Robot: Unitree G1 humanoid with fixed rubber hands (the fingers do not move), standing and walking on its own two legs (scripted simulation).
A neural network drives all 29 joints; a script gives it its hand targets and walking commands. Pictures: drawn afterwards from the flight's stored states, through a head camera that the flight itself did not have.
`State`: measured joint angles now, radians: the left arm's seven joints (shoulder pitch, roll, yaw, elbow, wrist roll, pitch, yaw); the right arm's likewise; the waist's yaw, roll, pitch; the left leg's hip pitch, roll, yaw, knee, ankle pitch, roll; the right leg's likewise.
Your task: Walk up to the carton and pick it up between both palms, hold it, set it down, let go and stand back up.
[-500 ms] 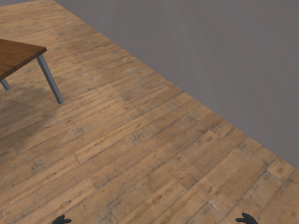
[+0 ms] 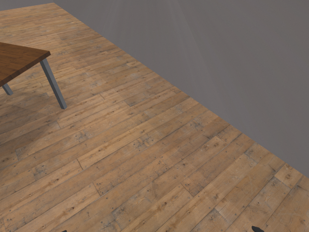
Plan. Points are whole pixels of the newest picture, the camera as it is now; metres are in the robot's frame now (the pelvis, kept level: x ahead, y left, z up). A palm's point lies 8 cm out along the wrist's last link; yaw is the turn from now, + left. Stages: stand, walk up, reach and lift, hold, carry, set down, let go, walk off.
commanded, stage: stand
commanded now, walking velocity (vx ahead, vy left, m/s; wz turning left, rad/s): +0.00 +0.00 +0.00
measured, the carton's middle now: out of the picture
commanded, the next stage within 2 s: none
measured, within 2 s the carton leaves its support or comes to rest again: neither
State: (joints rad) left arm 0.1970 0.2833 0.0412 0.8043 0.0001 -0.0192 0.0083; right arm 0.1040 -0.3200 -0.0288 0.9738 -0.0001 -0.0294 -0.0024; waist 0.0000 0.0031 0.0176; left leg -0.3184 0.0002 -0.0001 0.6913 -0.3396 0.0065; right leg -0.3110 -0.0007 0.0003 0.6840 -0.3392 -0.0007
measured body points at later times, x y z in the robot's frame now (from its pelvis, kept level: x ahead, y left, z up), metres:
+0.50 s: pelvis -0.01 +0.00 +0.01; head +0.00 +0.00 +0.46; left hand +0.10 +0.28 -0.11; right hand +0.11 -0.29 -0.11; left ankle +0.02 +0.12 -0.72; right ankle +0.02 -0.12 -0.72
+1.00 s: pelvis -0.01 +0.00 +0.01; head +0.00 +0.00 +0.46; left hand +0.09 +0.28 -0.11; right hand +0.10 -0.29 -0.11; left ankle +0.02 +0.12 -0.72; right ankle +0.02 -0.12 -0.72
